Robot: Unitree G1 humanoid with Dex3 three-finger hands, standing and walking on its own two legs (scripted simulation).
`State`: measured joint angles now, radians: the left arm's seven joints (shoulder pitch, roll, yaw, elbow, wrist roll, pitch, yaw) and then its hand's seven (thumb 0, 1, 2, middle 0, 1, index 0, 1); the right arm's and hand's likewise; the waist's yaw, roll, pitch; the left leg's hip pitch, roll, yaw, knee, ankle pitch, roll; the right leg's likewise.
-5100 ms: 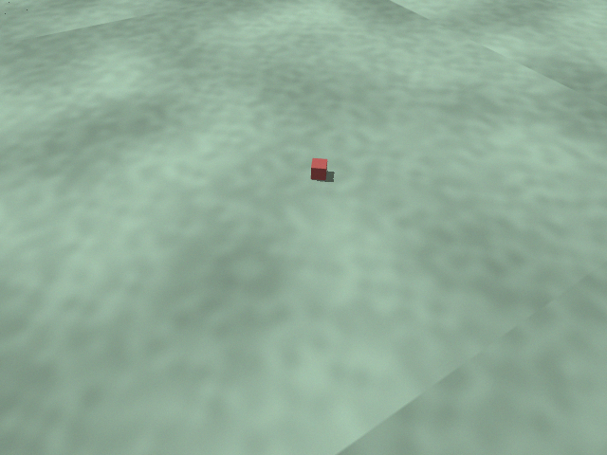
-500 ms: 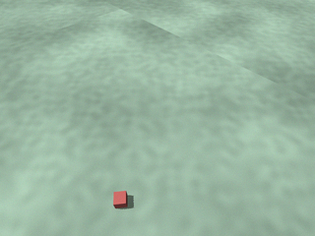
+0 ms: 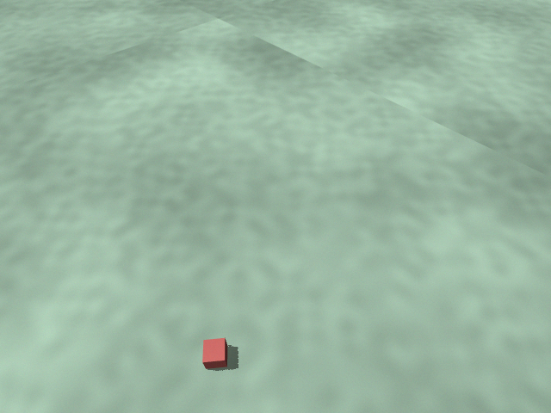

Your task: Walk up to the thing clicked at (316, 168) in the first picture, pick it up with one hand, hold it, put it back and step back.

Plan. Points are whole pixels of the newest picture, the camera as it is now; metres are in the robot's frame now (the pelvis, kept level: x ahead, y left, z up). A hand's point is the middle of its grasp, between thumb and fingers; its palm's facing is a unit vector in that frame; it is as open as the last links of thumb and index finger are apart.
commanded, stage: stand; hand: left
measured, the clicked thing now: (215, 353) +0.43 +0.23 -0.75
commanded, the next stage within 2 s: none
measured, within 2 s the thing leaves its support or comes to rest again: neither
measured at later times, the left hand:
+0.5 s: hand out of the picture +0.09 +0.25 -0.16, palm faces -0.03 -0.94 -0.34, open 7.4 cm
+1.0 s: hand out of the picture +0.09 +0.25 -0.16, palm faces -0.02 -0.94 -0.34, open 7.4 cm
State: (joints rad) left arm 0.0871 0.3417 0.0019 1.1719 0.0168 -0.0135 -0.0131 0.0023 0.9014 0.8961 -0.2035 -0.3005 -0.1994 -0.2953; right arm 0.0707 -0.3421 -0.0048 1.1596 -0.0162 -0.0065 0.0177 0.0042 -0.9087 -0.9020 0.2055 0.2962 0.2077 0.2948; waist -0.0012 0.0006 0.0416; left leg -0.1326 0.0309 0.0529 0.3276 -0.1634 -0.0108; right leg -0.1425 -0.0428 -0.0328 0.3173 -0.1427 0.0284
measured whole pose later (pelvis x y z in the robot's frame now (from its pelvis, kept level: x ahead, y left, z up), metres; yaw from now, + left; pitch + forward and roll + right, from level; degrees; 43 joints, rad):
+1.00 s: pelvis +0.02 +0.00 +0.00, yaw +1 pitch -2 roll +0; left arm 0.10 0.35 0.00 1.15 0.01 -0.01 -0.01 0.00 0.90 0.90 -0.20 -0.30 -0.20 -0.30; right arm 0.09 -0.35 0.00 1.14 -0.01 -0.01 0.01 0.00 -0.91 -0.90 0.21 0.30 0.21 0.29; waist 0.00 0.00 0.04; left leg -0.10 0.03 0.04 0.31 -0.18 -0.02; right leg -0.10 -0.04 -0.05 0.30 -0.17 0.02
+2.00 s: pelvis +0.02 +0.00 +0.00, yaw +1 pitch -2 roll +0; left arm 0.12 0.35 0.00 1.14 0.02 -0.01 -0.01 0.00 0.90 0.90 -0.20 -0.30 -0.20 -0.30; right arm 0.11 -0.35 0.00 1.14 -0.02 -0.01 0.01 0.00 -0.91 -0.90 0.21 0.30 0.21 0.29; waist 0.00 0.00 0.04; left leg -0.10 0.03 0.03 0.31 -0.18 -0.02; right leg -0.10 -0.04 -0.06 0.30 -0.17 0.03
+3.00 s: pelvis +0.03 +0.00 +0.00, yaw +1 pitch -2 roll +0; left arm 0.12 0.35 -0.01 1.13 0.02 -0.01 -0.01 0.00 0.90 0.90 -0.20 -0.30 -0.20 -0.30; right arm 0.11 -0.35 0.00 1.13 -0.02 -0.01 0.01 0.00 -0.91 -0.90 0.21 0.30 0.21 0.29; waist 0.00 0.00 0.04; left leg -0.09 0.03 0.03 0.31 -0.19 -0.02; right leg -0.10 -0.04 -0.05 0.30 -0.18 0.03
